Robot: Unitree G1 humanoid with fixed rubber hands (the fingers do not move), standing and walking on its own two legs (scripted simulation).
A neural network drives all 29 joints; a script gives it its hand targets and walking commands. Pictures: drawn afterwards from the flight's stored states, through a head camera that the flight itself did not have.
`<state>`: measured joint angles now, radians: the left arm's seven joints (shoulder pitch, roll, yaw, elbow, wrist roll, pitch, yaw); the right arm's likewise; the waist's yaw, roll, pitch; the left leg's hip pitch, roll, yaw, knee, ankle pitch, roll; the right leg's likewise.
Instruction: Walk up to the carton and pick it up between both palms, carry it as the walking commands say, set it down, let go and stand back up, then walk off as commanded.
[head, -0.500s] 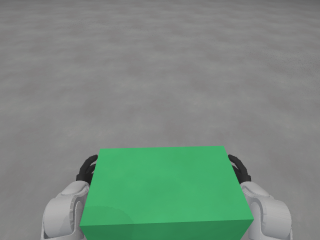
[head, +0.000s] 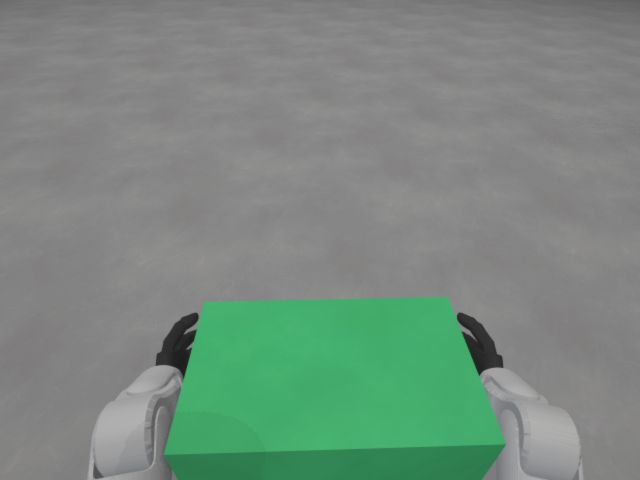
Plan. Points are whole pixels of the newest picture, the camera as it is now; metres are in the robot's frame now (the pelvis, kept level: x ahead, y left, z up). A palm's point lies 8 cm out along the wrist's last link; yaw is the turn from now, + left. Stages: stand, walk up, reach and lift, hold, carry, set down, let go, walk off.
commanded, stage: carry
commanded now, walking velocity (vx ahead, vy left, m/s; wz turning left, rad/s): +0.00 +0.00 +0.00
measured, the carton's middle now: (327, 434) +0.20 -0.01 +0.01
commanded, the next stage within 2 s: none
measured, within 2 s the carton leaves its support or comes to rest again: neither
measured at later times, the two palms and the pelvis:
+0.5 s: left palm (157, 368) +0.26 +0.19 +0.07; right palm (464, 372) +0.25 -0.16 +0.07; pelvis +0.01 +0.02 +0.00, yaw +0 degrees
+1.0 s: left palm (150, 358) +0.27 +0.20 +0.07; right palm (449, 363) +0.26 -0.15 +0.07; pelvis +0.02 +0.03 +0.00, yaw -1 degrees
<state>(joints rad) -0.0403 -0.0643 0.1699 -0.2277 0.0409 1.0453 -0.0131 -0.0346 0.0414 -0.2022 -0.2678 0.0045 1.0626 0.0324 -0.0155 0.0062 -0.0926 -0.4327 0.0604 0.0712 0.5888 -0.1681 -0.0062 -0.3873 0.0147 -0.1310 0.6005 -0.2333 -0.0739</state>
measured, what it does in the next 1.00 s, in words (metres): stands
